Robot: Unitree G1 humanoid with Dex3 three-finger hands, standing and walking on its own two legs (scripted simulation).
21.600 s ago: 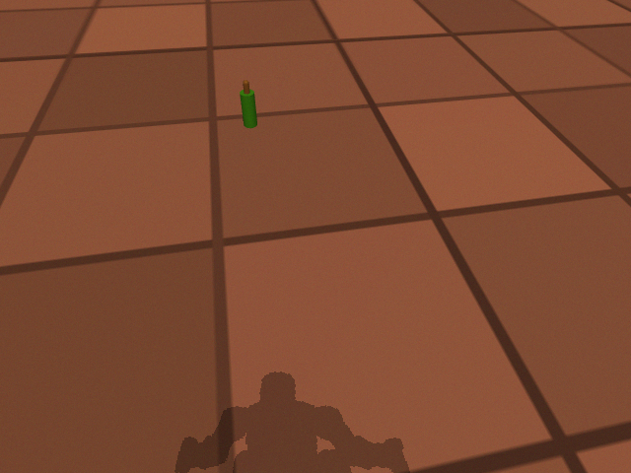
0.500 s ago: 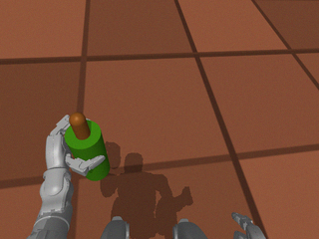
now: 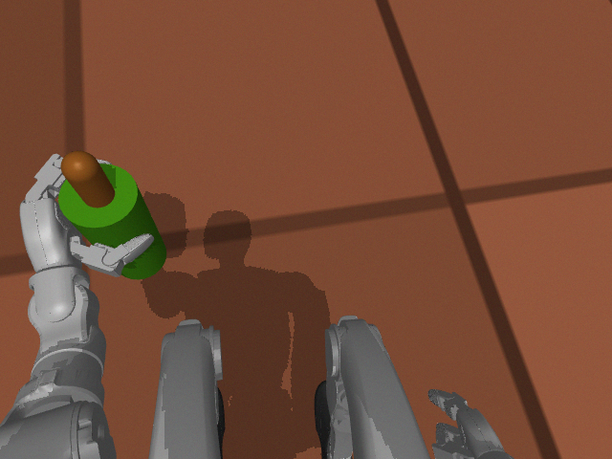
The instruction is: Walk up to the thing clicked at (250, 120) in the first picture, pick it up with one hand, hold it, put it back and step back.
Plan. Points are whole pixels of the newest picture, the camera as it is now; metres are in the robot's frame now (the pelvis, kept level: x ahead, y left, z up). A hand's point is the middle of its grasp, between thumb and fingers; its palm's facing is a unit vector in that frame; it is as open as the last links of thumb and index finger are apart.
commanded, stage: crouch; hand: left
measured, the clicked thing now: (115, 219) +0.42 +0.22 -0.04
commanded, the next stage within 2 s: lower in 0.94 s
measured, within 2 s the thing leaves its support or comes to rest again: neither
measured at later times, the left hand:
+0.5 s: hand (128, 241) +0.43 +0.24 -0.17, palm faces +0.27 -0.96 -0.03, open 11.2 cm
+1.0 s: hand (136, 250) +0.44 +0.25 -0.23, palm faces +0.26 -0.97 -0.03, open 11.2 cm
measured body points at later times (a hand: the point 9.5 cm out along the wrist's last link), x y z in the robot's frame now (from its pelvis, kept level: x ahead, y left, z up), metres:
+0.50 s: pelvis -0.02 +0.00 -0.12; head +0.18 +0.05 +0.27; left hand +0.41 +0.29 -0.16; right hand +0.07 -0.27 -0.25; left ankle +0.07 +0.14 -0.45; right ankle +0.07 -0.13 -0.45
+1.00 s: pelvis -0.02 +0.00 -0.17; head +0.19 +0.07 +0.22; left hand +0.42 +0.30 -0.23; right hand +0.08 -0.27 -0.27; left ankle +0.07 +0.14 -0.45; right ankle +0.07 -0.13 -0.45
